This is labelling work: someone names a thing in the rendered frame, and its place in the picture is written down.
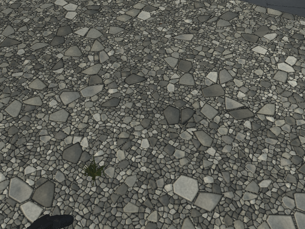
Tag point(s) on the left robot hand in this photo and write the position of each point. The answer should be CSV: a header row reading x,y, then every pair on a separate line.
x,y
52,222

